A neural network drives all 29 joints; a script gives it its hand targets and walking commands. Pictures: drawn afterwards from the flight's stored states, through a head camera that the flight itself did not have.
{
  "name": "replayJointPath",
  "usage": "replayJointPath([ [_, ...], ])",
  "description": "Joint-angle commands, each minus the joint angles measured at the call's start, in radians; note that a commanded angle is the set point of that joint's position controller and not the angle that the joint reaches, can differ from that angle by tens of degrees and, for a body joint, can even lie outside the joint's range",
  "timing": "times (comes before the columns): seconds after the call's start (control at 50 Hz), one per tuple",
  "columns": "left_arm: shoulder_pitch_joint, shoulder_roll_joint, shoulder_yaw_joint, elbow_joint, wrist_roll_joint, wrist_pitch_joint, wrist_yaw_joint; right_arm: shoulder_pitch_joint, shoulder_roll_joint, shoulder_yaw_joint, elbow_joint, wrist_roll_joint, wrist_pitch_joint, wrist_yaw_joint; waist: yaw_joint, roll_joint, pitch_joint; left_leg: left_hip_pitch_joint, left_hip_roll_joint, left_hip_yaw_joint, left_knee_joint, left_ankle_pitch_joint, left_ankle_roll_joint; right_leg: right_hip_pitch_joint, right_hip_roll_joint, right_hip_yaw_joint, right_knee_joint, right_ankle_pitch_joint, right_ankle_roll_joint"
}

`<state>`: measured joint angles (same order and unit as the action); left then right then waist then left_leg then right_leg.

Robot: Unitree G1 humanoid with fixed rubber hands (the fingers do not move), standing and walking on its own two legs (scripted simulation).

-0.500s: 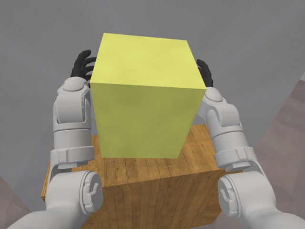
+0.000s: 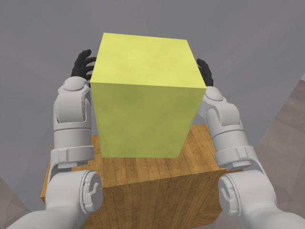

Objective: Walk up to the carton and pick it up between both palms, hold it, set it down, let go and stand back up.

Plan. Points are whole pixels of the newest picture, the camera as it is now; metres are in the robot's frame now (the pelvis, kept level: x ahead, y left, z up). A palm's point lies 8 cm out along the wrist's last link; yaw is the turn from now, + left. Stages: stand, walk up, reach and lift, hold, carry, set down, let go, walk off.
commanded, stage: hold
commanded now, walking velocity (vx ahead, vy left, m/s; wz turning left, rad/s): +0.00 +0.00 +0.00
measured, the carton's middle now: (143, 99) +0.38 +0.00 +0.19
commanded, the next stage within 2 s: none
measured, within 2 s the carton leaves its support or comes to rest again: neither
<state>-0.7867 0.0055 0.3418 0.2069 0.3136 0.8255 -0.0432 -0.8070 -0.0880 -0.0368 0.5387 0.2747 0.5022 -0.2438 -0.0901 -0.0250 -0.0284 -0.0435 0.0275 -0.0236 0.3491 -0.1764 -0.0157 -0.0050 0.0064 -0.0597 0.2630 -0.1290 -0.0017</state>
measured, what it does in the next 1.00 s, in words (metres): stands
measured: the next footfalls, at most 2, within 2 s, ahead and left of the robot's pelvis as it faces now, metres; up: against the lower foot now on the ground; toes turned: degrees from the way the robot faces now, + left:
none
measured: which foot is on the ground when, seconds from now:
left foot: down 0.00-1.00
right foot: down 0.00-1.00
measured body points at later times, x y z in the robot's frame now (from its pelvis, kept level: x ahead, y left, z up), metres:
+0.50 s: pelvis +0.00 +0.00 +0.00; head -0.07 +0.02 +0.44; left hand +0.38 +0.16 +0.25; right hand +0.37 -0.15 +0.24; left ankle +0.02 +0.13 -0.75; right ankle +0.02 -0.12 -0.75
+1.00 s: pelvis +0.00 +0.00 +0.00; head -0.07 +0.02 +0.44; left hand +0.38 +0.16 +0.25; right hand +0.37 -0.15 +0.23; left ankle +0.02 +0.13 -0.75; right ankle +0.02 -0.12 -0.75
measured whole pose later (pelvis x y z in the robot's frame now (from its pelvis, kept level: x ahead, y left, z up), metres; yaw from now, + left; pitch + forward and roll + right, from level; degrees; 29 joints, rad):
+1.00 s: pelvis +0.00 +0.00 +0.00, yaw +0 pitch -8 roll -1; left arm -0.77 0.00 0.35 0.15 0.33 0.85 -0.06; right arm -0.78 -0.07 -0.04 0.50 0.27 0.51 -0.25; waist -0.09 -0.04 -0.03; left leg -0.02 0.03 -0.02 0.35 -0.18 -0.02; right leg 0.01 0.01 -0.06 0.27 -0.14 -0.01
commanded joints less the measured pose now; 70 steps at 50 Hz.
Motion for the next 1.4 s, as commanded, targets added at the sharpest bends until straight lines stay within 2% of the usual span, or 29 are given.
replayJointPath([
  [0.0,-0.626,-0.554,-0.466,-0.096,-0.183,-0.054,-0.147,-0.888,0.586,0.350,-0.343,0.125,-0.064,0.111,-0.012,0.053,-0.384,0.081,-0.079,0.035,-0.015,0.263,-0.011,0.129,0.063,0.008,-0.004,0.187,0.047],
  [0.04,-0.648,-0.549,-0.470,-0.102,-0.182,-0.052,-0.148,-0.889,0.584,0.341,-0.330,0.116,-0.060,0.116,-0.011,0.065,-0.362,0.060,-0.075,0.035,-0.029,0.230,-0.013,0.117,0.064,0.000,-0.005,0.139,0.040],
  [0.06,-0.642,-0.556,-0.475,-0.104,-0.182,-0.051,-0.148,-0.879,0.582,0.330,-0.320,0.114,-0.060,0.117,-0.019,0.070,-0.365,0.064,-0.071,0.031,-0.028,0.239,-0.016,0.115,0.063,0.003,-0.005,0.144,0.037],
  [0.12,-0.614,-0.547,-0.464,-0.095,-0.181,-0.050,-0.150,-0.889,0.582,0.354,-0.355,0.125,-0.064,0.116,-0.005,0.047,-0.387,0.083,-0.075,0.033,-0.013,0.283,-0.014,0.133,0.064,0.000,0.002,0.193,0.045],
  [0.18,-0.639,-0.546,-0.475,-0.121,-0.185,-0.055,-0.149,-0.895,0.592,0.352,-0.364,0.125,-0.065,0.115,-0.010,0.053,-0.388,0.080,-0.077,0.037,-0.013,0.279,-0.014,0.131,0.065,0.005,0.000,0.184,0.045],
  [0.2,-0.627,-0.570,-0.490,-0.209,-0.198,-0.059,-0.135,-0.909,0.627,0.420,-0.458,0.158,-0.075,0.109,0.025,0.034,-0.516,0.099,-0.084,0.036,0.010,0.348,-0.008,0.204,0.082,0.003,0.025,0.254,0.036],
  [0.22,-0.618,-0.531,-0.491,-0.177,-0.190,-0.053,-0.126,-0.879,0.606,0.403,-0.441,0.152,-0.063,0.103,0.002,0.051,-0.437,0.096,-0.082,0.040,0.014,0.358,-0.016,0.174,0.080,0.004,0.023,0.264,0.035],
  [0.28,-0.608,-0.549,-0.473,-0.146,-0.166,-0.032,-0.134,-0.861,0.586,0.366,-0.374,0.123,-0.051,0.106,0.004,0.052,-0.340,0.047,-0.076,0.050,-0.036,0.226,-0.009,0.133,0.071,0.005,0.000,0.113,0.032],
  [0.32,-0.612,-0.550,-0.470,-0.134,-0.156,-0.024,-0.141,-0.868,0.585,0.348,-0.359,0.107,-0.052,0.113,0.002,0.059,-0.325,0.030,-0.071,0.053,-0.049,0.194,-0.007,0.136,0.069,0.006,-0.003,0.084,0.026],
  [0.42,-0.629,-0.552,-0.472,-0.117,-0.160,-0.027,-0.147,-0.887,0.594,0.340,-0.351,0.101,-0.051,0.113,-0.007,0.064,-0.341,0.027,-0.074,0.054,-0.042,0.189,-0.010,0.143,0.066,0.007,0.001,0.107,0.029],
  [0.58,-0.631,-0.549,-0.456,-0.100,-0.158,-0.033,-0.152,-0.894,0.599,0.341,-0.341,0.103,-0.053,0.114,-0.004,0.059,-0.353,0.024,-0.077,0.053,-0.041,0.197,-0.008,0.153,0.068,0.005,0.005,0.120,0.030],
  [1.3,-0.611,-0.547,-0.470,-0.134,-0.159,-0.027,-0.152,-0.877,0.595,0.358,-0.375,0.110,-0.055,0.109,-0.004,0.059,-0.353,0.044,-0.077,0.053,-0.032,0.230,-0.011,0.155,0.069,0.003,0.007,0.140,0.032],
  [1.32,-0.626,-0.522,-0.447,-0.061,-0.149,-0.025,-0.158,-0.894,0.565,0.325,-0.309,0.091,-0.050,0.114,-0.001,0.068,-0.266,0.012,-0.073,0.049,-0.050,0.163,-0.005,0.118,0.055,0.002,-0.012,0.078,0.039],
  [1.34,-0.637,-0.544,-0.454,-0.052,-0.155,-0.030,-0.161,-0.900,0.570,0.314,-0.301,0.084,-0.055,0.121,-0.004,0.076,-0.274,0.012,-0.065,0.046,-0.059,0.134,-0.004,0.104,0.054,-0.002,-0.013,0.042,0.034],
  [1.38,-0.657,-0.556,-0.481,-0.097,-0.181,-0.046,-0.155,-0.908,0.598,0.332,-0.339,0.096,-0.070,0.128,-0.014,0.075,-0.356,0.032,-0.068,0.044,-0.038,0.199,-0.007,0.121,0.056,-0.002,0.001,0.116,0.035],
])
